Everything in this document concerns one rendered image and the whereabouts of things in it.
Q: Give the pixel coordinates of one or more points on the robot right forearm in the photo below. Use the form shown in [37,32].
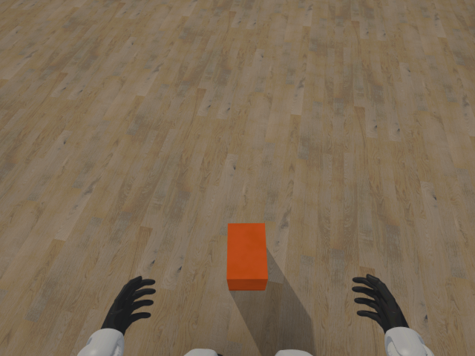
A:
[402,341]

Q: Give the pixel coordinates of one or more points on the robot left forearm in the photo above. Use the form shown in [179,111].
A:
[104,342]

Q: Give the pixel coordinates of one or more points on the robot right hand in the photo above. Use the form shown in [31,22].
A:
[389,313]

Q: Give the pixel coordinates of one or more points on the robot left hand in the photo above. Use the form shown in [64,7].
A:
[119,316]

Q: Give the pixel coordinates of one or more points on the carton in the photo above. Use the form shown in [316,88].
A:
[246,257]

